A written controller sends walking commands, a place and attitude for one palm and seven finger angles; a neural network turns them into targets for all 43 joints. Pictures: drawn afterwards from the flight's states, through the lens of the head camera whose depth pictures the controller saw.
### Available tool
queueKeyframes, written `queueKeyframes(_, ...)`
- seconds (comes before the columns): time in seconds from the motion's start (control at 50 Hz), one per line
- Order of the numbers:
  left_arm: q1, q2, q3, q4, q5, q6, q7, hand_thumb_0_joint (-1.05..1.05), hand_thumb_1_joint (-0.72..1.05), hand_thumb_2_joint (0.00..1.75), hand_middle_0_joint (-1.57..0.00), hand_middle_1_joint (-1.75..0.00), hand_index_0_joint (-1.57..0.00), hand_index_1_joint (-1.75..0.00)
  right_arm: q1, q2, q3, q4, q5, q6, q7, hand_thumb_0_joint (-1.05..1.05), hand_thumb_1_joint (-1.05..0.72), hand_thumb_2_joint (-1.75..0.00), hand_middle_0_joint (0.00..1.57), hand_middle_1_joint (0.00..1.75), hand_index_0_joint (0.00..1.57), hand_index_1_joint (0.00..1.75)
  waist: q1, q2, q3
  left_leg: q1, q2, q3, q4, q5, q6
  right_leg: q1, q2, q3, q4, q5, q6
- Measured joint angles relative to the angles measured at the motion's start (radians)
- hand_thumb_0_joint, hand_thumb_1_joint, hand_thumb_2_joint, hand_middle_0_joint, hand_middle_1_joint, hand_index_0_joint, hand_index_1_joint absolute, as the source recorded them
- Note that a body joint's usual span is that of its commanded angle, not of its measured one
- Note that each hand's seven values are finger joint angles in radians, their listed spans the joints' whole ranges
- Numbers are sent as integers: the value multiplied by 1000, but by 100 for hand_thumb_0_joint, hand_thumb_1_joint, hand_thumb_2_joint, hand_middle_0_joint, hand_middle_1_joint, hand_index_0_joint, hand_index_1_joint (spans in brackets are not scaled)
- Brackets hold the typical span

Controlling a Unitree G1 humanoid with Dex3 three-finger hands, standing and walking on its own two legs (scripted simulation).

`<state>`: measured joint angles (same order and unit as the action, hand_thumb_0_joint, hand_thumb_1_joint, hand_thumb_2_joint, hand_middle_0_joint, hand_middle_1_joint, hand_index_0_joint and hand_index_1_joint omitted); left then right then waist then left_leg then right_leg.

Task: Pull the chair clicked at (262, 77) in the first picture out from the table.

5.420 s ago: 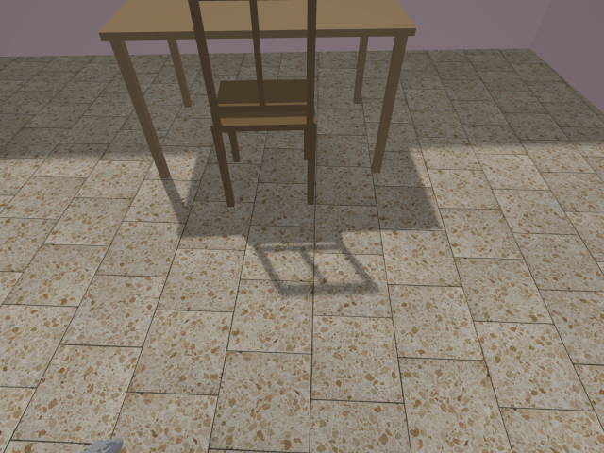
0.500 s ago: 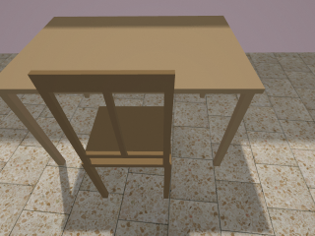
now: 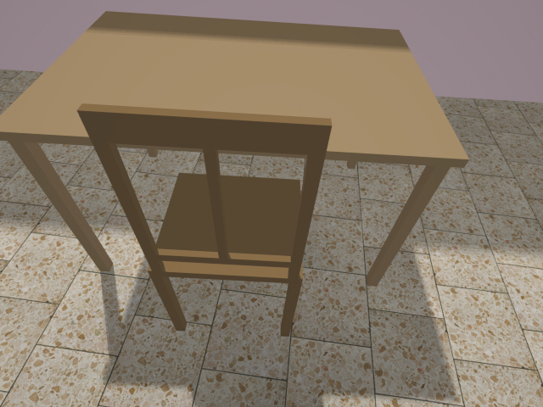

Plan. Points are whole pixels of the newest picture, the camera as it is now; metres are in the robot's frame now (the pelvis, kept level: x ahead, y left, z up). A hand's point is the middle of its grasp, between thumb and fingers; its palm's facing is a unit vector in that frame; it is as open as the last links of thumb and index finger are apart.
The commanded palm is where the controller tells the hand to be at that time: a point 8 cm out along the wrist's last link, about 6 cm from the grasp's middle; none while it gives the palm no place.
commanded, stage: come to a stop and stand still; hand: left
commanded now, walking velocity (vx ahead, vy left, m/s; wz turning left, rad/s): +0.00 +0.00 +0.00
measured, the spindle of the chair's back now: (218, 211) +0.49 +0.15 -0.07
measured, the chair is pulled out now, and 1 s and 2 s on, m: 0.00 0.00 0.00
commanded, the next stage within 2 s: look again from close up in 0.56 s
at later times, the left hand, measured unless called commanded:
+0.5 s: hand out of the picture -0.06 +0.13 -0.17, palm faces +0.04 -0.99 -0.16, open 7.4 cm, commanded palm none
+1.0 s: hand out of the picture -0.02 +0.17 -0.18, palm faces +0.03 -0.98 -0.18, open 7.4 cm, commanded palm none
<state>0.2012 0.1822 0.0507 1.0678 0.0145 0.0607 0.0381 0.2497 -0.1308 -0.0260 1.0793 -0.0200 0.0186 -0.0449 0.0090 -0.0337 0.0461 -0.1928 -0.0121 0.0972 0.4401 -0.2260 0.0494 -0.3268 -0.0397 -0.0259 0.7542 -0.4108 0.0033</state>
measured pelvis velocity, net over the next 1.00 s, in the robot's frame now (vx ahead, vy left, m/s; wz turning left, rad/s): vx -0.03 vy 0.00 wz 0.01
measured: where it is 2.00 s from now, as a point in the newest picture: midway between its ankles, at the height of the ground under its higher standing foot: outside the picture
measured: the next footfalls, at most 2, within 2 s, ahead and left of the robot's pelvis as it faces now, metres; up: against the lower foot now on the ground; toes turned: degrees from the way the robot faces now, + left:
right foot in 0.12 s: +0.00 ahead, -0.12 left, +0.00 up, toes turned -4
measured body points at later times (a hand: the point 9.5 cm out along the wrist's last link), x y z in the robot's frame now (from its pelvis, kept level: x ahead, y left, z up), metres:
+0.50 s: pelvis -0.03 -0.02 +0.00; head -0.03 -0.02 +0.45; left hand -0.06 +0.19 -0.16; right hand -0.06 -0.23 -0.16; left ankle +0.01 +0.09 -0.74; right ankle -0.04 -0.12 -0.74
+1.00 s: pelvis -0.03 +0.00 +0.00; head -0.04 +0.01 +0.45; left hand -0.02 +0.22 -0.16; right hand -0.02 -0.22 -0.16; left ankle +0.01 +0.09 -0.74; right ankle -0.04 -0.12 -0.74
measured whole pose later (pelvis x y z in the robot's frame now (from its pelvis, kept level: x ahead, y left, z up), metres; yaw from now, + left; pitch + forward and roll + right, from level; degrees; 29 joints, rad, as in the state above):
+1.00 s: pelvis -0.03 +0.00 +0.00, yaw +0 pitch -2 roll +0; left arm 0.32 0.14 -0.01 1.07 0.01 -0.02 0.05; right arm 0.29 -0.16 0.00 1.08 -0.01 -0.01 -0.02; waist -0.02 0.00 0.00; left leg -0.26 0.00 0.08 0.51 -0.22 0.04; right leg -0.17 -0.02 -0.05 0.50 -0.30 0.00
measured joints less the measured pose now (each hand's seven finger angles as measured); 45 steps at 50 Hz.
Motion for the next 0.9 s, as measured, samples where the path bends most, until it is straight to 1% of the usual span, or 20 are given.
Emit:
queueKeyframes(0.04, 22, -1, -6, 9, -1, -5, 0, 0, 91, 90, -20, -30, -20, -29, -8, -7, 1, 8, 2, 0, 0, 1, -92, -89, 20, 30, 20, 30, 5, 3, -5, -1, -6, 5, -23, 19, 2, 35, -5, -1, -24, -10, 6)
queueKeyframes(0.06, 32, -3, -10, 16, -1, -7, 1, 0, 91, 90, -20, -30, -20, -29, -12, -11, 0, 11, 3, -2, 1, 1, -93, -89, 20, 30, 20, 30, 7, 4, -7, -4, -9, 8, -30, 25, 2, 58, -8, -3, -59, -5, 9)
queueKeyframes(0.08, 43, -5, -14, 23, -2, -10, 1, 0, 91, 90, -20, -30, -20, -29, -15, -15, 0, 12, 5, -4, 2, 1, -93, -89, 20, 30, 21, 30, 7, 4, -8, -8, -13, 12, -33, 30, 2, 87, -11, -4, -110, 15, 12)
queueKeyframes(0.12, 64, -6, -23, 39, -4, -21, 4, 0, 91, 90, -20, -30, -20, -29, -21, -18, 1, 14, 12, -11, 4, 1, -93, -89, 20, 30, 21, 30, 8, -3, -11, -24, -23, 22, -19, 31, -2, 150, -18, 4, -246, 102, 9)
queueKeyframes(0.14, 67, -15, -27, 54, -4, -26, 6, 0, 91, 90, -20, -30, -20, -29, -30, -23, 0, 18, 16, -13, 5, 1, -93, -89, 20, 30, 21, 30, 6, 12, -4, -26, -15, 20, -13, 30, -6, 160, -10, 3, -269, 115, 6)
queueKeyframes(0.18, 81, -34, -39, 75, -6, -33, 5, 0, 91, 90, -20, -30, -20, -29, -38, -35, -2, 23, 18, -13, 7, 1, -93, -89, 20, 30, 20, 30, -4, 40, 1, -17, -3, 12, -29, 44, -12, 174, 4, -5, -293, 128, 2)
queueKeyframes(0.24, 106, -49, -50, 91, -7, -41, 1, 1, 91, 90, -20, -30, -20, -29, -35, -40, 2, 33, 18, -12, 12, 1, -93, -89, 20, 30, 20, 30, -12, 51, -6, -3, 5, 9, -57, 66, -17, 187, 14, -8, -319, 145, -3)
queueKeyframes(0.44, 127, -76, -54, 90, -6, -47, -2, 1, 91, 90, -20, -30, -20, -29, 30, -15, 15, 71, 12, -3, 17, 1, -91, -89, 20, 30, 20, 30, -14, 38, -26, -12, 21, -1, -71, 91, -30, 178, 31, -17, -332, 165, -18)
queueKeyframes(0.66, 122, -88, -49, 79, -10, -57, 1, 0, 91, 90, -20, -30, -20, -29, 91, 20, 19, 93, 11, -11, 11, 1, -91, -89, 20, 30, 20, 30, -25, 33, -22, -31, 26, -6, -61, 85, -37, 161, 37, -21, -323, 158, -26)
queueKeyframes(0.7, 121, -93, -58, 71, -2, -77, 12, 0, 91, 90, -20, -30, -20, -29, 87, 14, 24, 78, 12, -11, 21, 1, -91, -89, 20, 30, 20, 30, -25, 54, -11, -65, 45, -15, -1, 59, -42, 157, 52, -29, -323, 161, -27)
queueKeyframes(0.72, 124, -93, -61, 63, -2, -87, 15, 0, 91, 90, -20, -30, -20, -29, 83, 11, 25, 63, 11, -12, 23, 1, -91, -89, 20, 30, 20, 30, -31, 58, -2, -74, 50, -16, 22, 46, -41, 155, 57, -30, -317, 160, -27)
queueKeyframes(0.78, 131, -84, -66, 49, -6, -94, 16, 0, 91, 90, -20, -30, -20, -29, 78, 10, 26, 30, 9, -27, 24, 1, -91, -89, 20, 30, 20, 30, -45, 51, -2, -77, 45, -20, 54, 26, -32, 153, 51, -33, -284, 139, -26)
queueKeyframes(0.9, 121, -59, -62, 23, -3, -80, 12, 1, 91, 89, -20, -30, -20, -29, 57, -6, 25, 7, 2, -24, 23, 2, -92, -89, 20, 30, 20, 30, -36, 41, -31, -78, 27, -20, 84, 5, -19, 153, 31, -35, -247, 111, -12)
